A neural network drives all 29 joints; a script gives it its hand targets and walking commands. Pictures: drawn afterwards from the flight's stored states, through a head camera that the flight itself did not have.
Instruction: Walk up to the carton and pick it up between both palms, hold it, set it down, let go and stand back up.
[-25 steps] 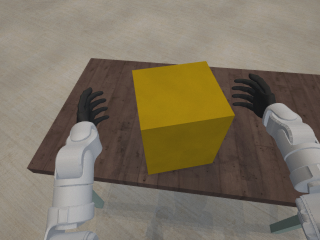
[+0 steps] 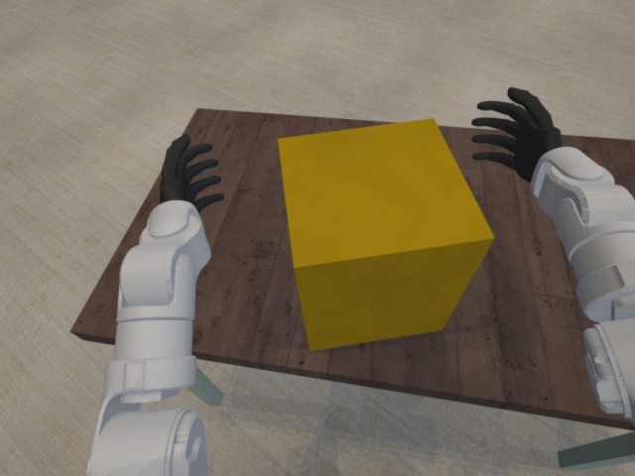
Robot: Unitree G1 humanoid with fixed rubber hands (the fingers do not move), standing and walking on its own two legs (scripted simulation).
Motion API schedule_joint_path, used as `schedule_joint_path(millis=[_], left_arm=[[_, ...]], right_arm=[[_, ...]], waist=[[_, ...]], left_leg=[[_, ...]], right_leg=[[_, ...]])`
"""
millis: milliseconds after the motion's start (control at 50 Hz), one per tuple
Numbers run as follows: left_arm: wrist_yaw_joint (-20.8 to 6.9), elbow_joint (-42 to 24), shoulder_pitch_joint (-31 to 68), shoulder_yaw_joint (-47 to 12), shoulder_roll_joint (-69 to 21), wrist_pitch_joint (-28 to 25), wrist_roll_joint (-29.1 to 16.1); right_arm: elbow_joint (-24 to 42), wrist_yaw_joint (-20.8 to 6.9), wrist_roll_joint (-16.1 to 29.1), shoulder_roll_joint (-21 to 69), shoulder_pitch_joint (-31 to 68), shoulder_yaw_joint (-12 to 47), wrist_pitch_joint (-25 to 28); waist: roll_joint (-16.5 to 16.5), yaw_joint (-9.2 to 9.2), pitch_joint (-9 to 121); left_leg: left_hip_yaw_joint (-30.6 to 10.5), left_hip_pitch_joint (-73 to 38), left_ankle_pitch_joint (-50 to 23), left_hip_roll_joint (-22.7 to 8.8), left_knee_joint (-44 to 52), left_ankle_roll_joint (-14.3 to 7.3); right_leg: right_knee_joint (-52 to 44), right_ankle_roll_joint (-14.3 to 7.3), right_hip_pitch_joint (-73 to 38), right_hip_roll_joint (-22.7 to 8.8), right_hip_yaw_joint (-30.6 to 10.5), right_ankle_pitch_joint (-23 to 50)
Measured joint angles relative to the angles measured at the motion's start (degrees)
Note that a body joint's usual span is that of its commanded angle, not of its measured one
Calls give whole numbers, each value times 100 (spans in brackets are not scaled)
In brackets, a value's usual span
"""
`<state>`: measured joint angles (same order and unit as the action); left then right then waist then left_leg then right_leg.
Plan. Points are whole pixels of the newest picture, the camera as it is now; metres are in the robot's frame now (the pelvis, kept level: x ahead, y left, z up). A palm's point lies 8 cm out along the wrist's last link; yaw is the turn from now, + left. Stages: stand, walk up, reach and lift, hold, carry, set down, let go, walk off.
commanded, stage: reach and lift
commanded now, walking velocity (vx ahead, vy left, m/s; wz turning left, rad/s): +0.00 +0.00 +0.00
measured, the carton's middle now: (367, 243) +0.44 +0.01 +0.01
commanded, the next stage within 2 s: none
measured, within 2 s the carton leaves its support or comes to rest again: neither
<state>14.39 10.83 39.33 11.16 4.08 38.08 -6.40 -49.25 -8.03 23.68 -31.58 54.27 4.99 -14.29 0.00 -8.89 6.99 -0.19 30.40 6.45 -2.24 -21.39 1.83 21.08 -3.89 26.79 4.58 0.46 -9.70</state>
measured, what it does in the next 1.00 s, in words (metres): stands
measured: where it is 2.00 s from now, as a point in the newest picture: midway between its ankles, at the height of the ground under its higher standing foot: outside the picture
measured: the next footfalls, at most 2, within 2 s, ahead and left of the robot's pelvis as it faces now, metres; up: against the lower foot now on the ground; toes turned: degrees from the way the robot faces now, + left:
none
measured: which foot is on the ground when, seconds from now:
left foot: down 0.00-1.00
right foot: down 0.00-1.00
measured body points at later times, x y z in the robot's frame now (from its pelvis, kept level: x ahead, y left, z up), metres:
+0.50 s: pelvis -0.01 +0.00 -0.01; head +0.10 +0.00 +0.43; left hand +0.39 +0.21 +0.03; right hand +0.49 -0.15 +0.04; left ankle +0.03 +0.14 -0.74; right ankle -0.01 -0.08 -0.74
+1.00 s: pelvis -0.01 +0.00 -0.01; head +0.11 +0.00 +0.42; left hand +0.39 +0.21 +0.02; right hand +0.49 -0.14 +0.02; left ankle +0.03 +0.14 -0.74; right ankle -0.01 -0.07 -0.74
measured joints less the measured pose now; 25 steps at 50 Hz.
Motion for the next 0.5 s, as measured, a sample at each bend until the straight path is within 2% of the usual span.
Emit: schedule_joint_path(millis=[80,200,300,500], left_arm=[[-21,86,37,-15,-93,-118,116],[-122,754,50,143,-323,-599,358],[-205,1448,-97,318,-463,-1403,583],[-67,2637,-168,123,-656,-2996,592]], right_arm=[[-143,-23,-60,12,67,-16,98],[-549,-12,-353,151,21,-182,373],[-829,12,-697,465,-152,-304,877],[-1460,-17,-1307,935,-378,-768,1874]], waist=[[-29,-42,35],[-44,-85,27],[-27,-51,30],[24,-142,331]], left_leg=[[2,41,14,-5,-19,-5],[1,57,-24,1,27,-13],[19,163,-73,7,62,-21],[-10,926,-107,-36,-143,-25]], right_leg=[[-20,9,25,6,-10,11],[-48,18,50,1,-15,38],[-30,31,186,-5,-35,66],[50,29,886,36,-1,159]])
